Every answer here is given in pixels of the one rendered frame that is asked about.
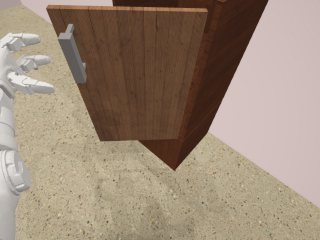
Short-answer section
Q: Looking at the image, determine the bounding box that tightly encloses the robot left hand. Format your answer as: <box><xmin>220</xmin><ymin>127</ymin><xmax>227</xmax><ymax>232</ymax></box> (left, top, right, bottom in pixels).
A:
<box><xmin>0</xmin><ymin>32</ymin><xmax>55</xmax><ymax>96</ymax></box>

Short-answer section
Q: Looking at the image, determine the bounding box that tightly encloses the robot left upper arm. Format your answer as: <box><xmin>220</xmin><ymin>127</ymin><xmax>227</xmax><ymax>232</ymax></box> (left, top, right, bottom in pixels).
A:
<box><xmin>0</xmin><ymin>150</ymin><xmax>32</xmax><ymax>240</ymax></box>

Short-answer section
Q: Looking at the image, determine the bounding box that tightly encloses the cupboard door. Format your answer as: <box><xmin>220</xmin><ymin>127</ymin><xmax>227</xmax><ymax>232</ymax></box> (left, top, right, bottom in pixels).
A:
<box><xmin>46</xmin><ymin>5</ymin><xmax>208</xmax><ymax>142</ymax></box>

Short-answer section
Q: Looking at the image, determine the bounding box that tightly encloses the handle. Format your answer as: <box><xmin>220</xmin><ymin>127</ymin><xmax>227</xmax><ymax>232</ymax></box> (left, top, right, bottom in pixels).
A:
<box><xmin>58</xmin><ymin>24</ymin><xmax>87</xmax><ymax>83</ymax></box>

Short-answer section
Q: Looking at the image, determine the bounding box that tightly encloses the robot left forearm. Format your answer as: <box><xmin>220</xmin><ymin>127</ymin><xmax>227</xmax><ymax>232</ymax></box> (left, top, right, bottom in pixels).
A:
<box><xmin>0</xmin><ymin>80</ymin><xmax>19</xmax><ymax>153</ymax></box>

